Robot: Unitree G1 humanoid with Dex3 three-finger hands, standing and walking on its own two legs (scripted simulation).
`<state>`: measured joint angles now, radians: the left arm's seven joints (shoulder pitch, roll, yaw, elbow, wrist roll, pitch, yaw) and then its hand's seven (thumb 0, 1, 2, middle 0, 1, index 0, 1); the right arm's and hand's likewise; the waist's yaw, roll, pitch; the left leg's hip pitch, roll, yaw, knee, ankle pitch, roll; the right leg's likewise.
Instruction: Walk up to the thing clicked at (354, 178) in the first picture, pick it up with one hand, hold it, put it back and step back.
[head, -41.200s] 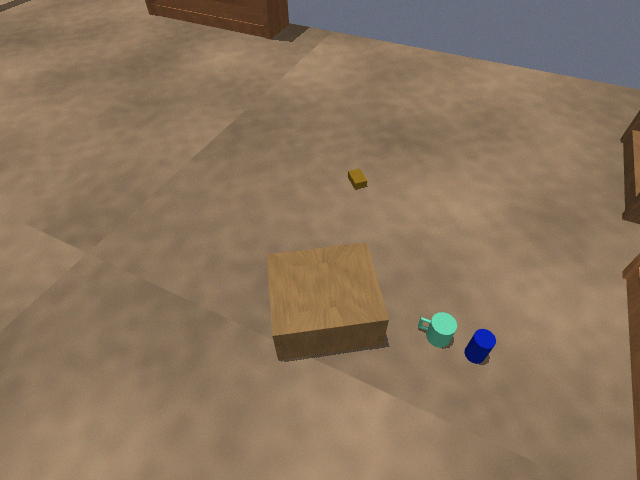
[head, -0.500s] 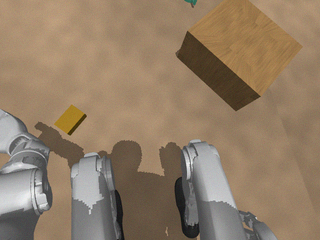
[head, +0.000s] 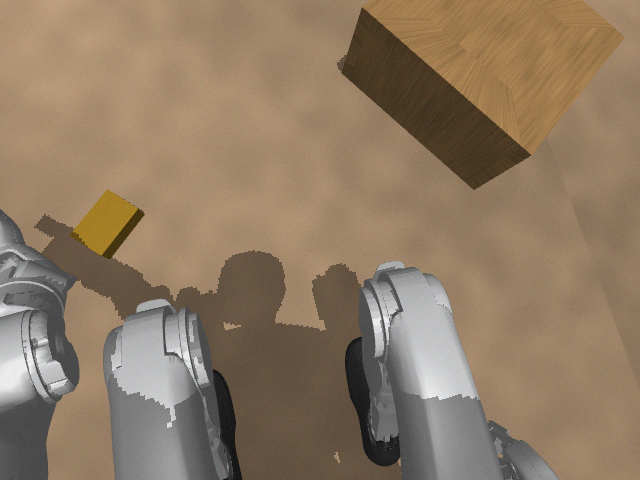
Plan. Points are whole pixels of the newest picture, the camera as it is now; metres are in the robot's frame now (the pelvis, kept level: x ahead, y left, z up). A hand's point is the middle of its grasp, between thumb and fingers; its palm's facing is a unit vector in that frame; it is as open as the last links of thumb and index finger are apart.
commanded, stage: rise first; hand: left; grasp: from above
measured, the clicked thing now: (108, 224) +0.48 +0.29 -0.31
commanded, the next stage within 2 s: approach in 0.42 s
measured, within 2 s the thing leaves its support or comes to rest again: neither
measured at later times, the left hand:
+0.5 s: hand (36, 247) +0.42 +0.34 -0.19, palm faces -0.24 -0.37 -0.90, open 13.7 cm
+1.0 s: hand (108, 191) +0.51 +0.26 -0.23, palm faces -0.24 -0.35 -0.91, open 14.3 cm
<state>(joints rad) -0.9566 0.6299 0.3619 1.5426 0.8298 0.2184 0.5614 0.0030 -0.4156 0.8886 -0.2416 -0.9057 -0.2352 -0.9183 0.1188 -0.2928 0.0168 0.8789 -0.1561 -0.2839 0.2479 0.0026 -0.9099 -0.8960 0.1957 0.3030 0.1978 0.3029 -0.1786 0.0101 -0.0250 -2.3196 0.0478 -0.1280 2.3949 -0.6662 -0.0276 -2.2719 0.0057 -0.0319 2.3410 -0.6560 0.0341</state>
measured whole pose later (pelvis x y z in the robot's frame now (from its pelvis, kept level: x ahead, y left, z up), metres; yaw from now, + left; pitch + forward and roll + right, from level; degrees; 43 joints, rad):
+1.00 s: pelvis +0.01 +0.01 -0.01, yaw -6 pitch +33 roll -10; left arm -1.33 0.90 0.35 1.87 0.90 0.25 0.74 0.00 -0.59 1.02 -0.10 -1.02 -0.09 -1.05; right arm 0.15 -0.36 0.20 0.83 -0.23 -0.35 0.34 0.00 -0.91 -0.89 0.19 0.30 0.20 0.30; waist -0.41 -0.07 0.14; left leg -2.36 0.05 -0.22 2.48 -0.71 -0.03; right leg -2.28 0.03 -0.11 2.35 -0.66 0.05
